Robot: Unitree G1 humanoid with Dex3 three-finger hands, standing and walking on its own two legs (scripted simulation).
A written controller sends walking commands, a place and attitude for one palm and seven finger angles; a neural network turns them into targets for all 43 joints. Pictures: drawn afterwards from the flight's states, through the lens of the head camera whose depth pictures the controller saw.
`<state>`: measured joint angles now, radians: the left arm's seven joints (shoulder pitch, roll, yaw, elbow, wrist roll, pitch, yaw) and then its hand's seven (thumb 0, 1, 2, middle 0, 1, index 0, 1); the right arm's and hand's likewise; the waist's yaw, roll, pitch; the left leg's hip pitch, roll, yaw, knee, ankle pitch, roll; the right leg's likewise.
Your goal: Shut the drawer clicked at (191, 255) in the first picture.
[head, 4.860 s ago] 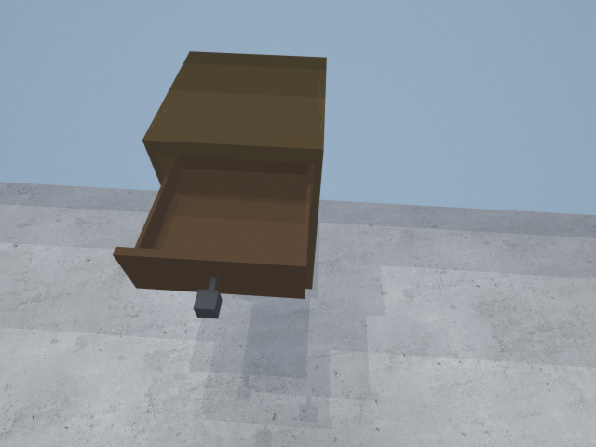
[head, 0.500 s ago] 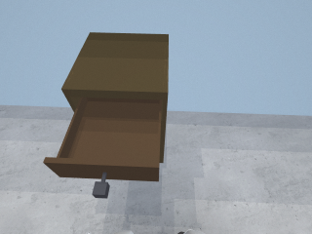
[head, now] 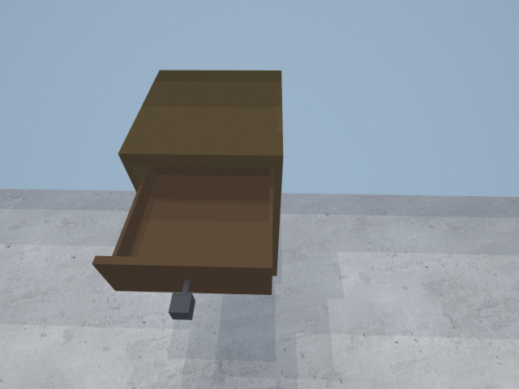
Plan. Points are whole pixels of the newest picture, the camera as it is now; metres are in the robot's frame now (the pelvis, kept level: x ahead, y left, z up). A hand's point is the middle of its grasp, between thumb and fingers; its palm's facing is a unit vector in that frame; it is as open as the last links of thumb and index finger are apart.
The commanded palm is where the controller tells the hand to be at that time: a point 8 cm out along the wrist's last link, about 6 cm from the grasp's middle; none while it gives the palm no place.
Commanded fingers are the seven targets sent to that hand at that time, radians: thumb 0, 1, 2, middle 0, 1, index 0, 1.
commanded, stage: come to a stop and stand still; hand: left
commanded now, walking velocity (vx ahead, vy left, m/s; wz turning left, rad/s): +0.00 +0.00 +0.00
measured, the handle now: (184, 297) +0.34 +0.19 -0.20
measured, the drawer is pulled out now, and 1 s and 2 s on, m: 0.30 0.30 0.30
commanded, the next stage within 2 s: look again from close up in 0.12 s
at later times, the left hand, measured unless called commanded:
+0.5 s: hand out of the picture -0.02 +0.19 -0.19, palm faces +0.00 -0.99 -0.16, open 7.3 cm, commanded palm none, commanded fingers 0.00 0.90 0.90 -0.20 -0.30 -0.20 -0.30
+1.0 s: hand out of the picture -0.13 +0.22 -0.18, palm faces +0.04 -0.99 -0.14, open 7.3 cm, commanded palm none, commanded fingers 0.00 0.90 0.90 -0.20 -0.30 -0.20 -0.30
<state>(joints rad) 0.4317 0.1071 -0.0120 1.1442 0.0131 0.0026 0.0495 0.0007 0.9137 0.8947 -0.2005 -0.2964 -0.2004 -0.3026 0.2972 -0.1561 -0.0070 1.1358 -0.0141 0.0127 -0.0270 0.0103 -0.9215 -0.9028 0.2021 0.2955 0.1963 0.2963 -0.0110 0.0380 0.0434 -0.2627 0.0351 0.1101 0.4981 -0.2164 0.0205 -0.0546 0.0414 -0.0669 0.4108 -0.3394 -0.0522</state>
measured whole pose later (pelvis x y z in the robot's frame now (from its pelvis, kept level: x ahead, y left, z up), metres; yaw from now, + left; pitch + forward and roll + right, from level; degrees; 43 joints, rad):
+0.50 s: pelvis -0.03 +0.03 -0.01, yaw +0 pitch -3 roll -2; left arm 0.33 0.15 -0.02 1.06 0.02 -0.02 0.05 0.01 0.92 0.89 -0.20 -0.30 -0.20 -0.30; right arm 0.34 -0.13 0.02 1.07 -0.02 0.00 -0.02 0.01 -0.91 -0.90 0.20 0.30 0.19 0.30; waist -0.02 -0.01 -0.01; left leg -0.30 0.01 0.06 0.58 -0.23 0.05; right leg -0.10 0.03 -0.06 0.50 -0.34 -0.02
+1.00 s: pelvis -0.04 +0.07 +0.00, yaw +0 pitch +0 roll -1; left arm 0.49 0.15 -0.02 1.10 0.03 0.01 0.03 0.00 0.91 0.89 -0.20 -0.30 -0.20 -0.30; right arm 0.28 -0.15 0.00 1.09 -0.01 0.01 -0.02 0.01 -0.92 -0.90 0.20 0.30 0.20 0.30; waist 0.02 -0.03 -0.01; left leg -0.30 -0.07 0.09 0.40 -0.12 0.12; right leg -0.17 -0.03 0.00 0.48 -0.38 -0.04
